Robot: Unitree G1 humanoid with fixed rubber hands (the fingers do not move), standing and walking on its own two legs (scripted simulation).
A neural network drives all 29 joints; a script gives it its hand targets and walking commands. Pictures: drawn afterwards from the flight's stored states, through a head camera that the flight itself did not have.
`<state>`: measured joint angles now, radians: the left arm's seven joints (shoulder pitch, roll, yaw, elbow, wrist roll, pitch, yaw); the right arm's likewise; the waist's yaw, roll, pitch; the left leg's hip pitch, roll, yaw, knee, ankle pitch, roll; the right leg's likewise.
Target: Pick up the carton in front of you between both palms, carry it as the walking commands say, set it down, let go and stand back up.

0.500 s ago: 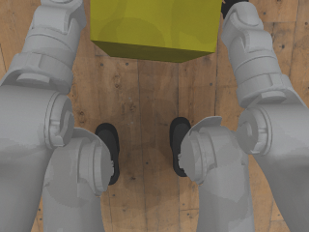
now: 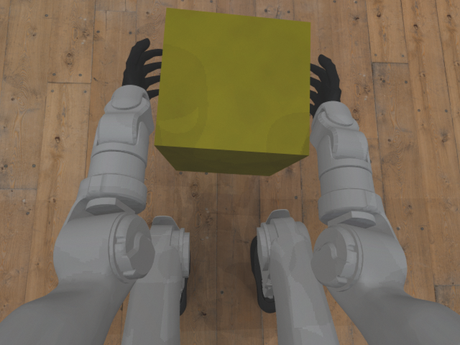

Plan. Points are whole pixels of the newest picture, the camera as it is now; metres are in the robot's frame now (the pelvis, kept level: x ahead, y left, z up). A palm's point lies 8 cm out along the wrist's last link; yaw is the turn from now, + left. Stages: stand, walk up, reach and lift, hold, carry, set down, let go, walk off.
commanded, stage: reach and lift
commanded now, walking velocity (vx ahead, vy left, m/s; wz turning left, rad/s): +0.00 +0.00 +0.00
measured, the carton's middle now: (229, 111) +0.51 -0.02 -0.14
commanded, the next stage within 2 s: none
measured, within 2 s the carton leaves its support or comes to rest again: neither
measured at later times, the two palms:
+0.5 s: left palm (95, 65) +0.48 +0.13 +0.08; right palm (377, 80) +0.46 -0.17 +0.08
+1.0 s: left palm out of the picture +0.43 +0.14 +0.23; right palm out of the picture +0.42 -0.16 +0.23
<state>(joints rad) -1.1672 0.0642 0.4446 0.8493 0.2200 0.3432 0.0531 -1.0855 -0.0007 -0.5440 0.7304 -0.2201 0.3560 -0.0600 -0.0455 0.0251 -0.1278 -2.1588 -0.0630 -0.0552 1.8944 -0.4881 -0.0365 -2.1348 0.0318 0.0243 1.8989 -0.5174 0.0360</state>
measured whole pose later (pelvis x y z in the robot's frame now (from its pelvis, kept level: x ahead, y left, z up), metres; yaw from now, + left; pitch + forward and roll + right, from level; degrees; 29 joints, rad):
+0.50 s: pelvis +0.03 +0.00 +0.12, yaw +0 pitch +38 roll -1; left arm -0.83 -0.05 0.41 0.63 0.21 0.39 0.05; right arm -0.79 0.07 -0.45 0.58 -0.20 0.40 -0.04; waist -0.04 0.02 -0.24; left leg -1.72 -0.06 -0.06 1.54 -0.49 -0.02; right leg -1.70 0.03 0.04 1.54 -0.50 0.03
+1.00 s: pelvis +0.08 +0.00 +0.25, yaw +0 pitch +20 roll +0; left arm -0.46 -0.13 0.34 0.55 0.21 0.37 0.04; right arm -0.45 0.13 -0.36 0.53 -0.21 0.38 -0.02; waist -0.02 0.01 -0.18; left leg -0.95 -0.04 -0.06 1.00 -0.40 -0.01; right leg -0.94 0.03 0.05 1.00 -0.40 0.02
